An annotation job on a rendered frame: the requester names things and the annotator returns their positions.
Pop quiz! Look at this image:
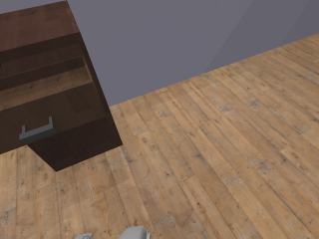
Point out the handle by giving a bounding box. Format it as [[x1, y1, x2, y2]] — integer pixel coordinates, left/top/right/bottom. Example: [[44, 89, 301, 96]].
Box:
[[19, 116, 57, 144]]

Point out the robot left thigh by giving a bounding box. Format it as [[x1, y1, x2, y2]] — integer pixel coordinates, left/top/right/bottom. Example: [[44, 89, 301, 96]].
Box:
[[118, 226, 152, 239]]

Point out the drawer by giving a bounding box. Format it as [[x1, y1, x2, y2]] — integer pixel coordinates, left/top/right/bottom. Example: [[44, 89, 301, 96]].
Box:
[[0, 55, 107, 154]]

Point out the cabinet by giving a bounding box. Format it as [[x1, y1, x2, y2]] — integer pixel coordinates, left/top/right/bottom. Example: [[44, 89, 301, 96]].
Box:
[[0, 0, 123, 172]]

